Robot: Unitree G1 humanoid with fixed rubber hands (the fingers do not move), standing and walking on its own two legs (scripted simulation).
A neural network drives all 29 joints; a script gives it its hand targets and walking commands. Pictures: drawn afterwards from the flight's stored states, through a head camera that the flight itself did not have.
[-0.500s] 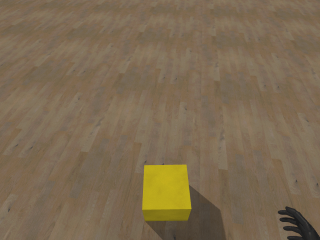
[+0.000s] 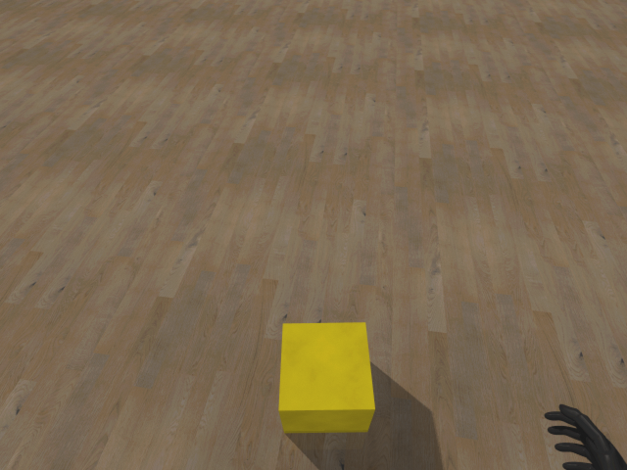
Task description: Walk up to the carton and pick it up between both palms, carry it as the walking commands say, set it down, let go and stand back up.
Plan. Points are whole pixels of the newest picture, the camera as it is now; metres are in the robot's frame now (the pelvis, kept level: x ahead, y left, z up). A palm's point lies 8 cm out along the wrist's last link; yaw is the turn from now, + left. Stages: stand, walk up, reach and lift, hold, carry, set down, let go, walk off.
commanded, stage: walk up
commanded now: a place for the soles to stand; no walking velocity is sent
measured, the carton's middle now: (325, 377) +0.50 -0.02 -0.64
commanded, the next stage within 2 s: none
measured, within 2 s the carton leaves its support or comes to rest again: neither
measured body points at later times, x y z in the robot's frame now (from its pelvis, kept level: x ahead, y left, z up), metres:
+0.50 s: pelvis +0.00 +0.00 +0.00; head +0.02 +0.00 +0.45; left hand +0.11 +0.34 -0.09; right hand +0.16 -0.33 -0.06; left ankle +0.01 +0.13 -0.71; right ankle +0.04 -0.14 -0.71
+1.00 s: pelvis +0.00 +0.00 +0.00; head +0.03 +0.00 +0.45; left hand +0.11 +0.34 -0.09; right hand +0.16 -0.33 -0.06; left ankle +0.01 +0.13 -0.71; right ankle +0.04 -0.14 -0.71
